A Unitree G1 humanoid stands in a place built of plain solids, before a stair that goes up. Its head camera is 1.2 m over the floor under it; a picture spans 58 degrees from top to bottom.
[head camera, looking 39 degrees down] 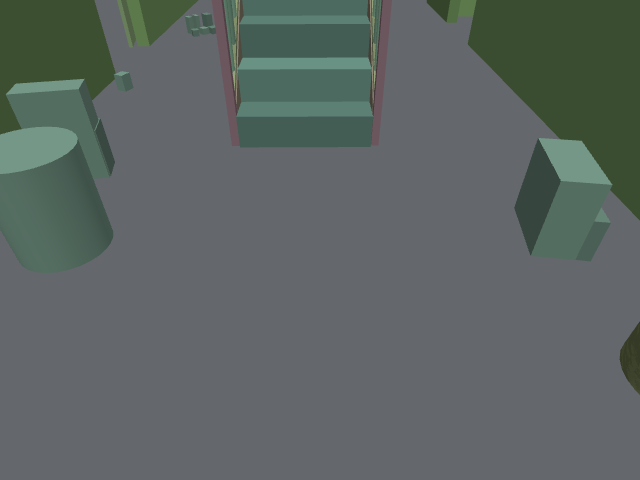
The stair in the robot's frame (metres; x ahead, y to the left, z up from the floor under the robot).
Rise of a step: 0.19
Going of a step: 0.22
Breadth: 0.79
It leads straight ahead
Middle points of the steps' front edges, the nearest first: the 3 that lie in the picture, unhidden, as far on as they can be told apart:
2.37 0.09 0.19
2.59 0.09 0.39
2.81 0.09 0.58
